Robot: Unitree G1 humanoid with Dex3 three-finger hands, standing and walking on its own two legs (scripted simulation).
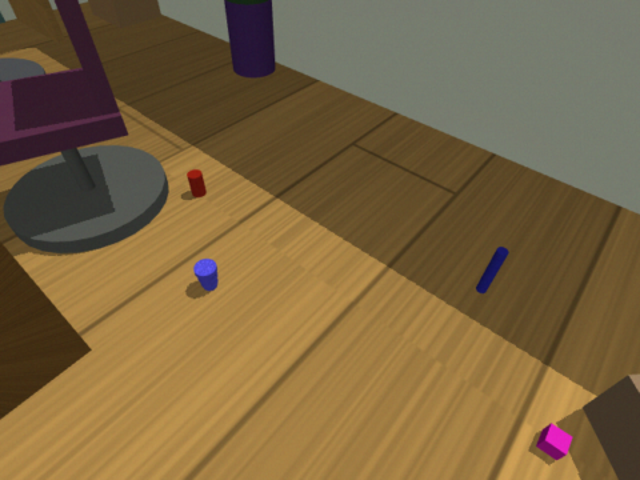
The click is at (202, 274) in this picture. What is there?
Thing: tapered cup
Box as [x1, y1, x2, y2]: [194, 259, 217, 290]
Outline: 202,259 194,265 194,272 201,285 206,290 211,290 215,288 217,284 216,265 214,261 211,259
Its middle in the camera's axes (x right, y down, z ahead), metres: -0.42 +0.14 +1.48
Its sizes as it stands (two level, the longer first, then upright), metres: 0.082 0.082 0.111
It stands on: the floor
